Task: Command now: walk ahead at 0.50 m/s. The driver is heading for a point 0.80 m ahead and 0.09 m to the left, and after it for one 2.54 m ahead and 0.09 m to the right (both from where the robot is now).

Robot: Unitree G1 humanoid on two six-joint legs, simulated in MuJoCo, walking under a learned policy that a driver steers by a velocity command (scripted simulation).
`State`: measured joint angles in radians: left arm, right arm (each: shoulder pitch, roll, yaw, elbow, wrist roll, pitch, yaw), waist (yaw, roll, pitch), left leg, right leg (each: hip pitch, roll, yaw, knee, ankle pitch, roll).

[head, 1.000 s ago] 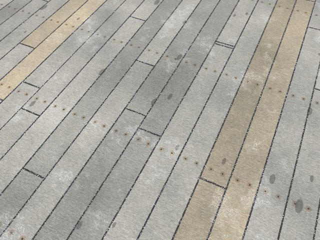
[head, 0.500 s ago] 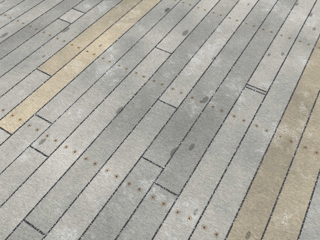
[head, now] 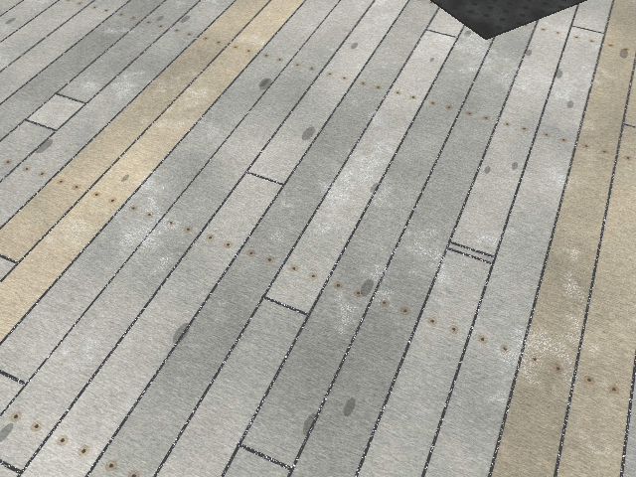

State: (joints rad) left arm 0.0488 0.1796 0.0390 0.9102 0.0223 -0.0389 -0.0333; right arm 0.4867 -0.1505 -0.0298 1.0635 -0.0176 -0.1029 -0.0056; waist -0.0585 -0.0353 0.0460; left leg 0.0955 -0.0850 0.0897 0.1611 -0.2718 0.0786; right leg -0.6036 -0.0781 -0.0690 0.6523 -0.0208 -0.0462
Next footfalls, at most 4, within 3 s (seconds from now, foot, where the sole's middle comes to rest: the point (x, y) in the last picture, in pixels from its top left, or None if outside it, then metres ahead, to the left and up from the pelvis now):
0.10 right None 0.24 -0.10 -0.78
0.68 left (276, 444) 0.54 0.07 -0.78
1.26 right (345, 312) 0.86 -0.10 -0.78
1.76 left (237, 255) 1.05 0.17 -0.78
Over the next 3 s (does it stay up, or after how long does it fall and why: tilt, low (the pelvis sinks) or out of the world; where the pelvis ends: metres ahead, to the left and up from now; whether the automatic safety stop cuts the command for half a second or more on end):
stays up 1.56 -0.01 -0.01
